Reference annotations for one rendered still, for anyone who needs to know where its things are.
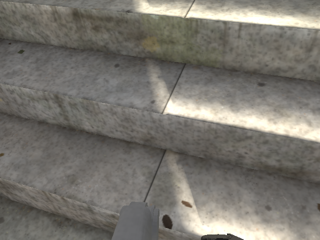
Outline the robot left thigh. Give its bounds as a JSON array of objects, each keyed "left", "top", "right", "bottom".
[{"left": 111, "top": 201, "right": 160, "bottom": 240}]

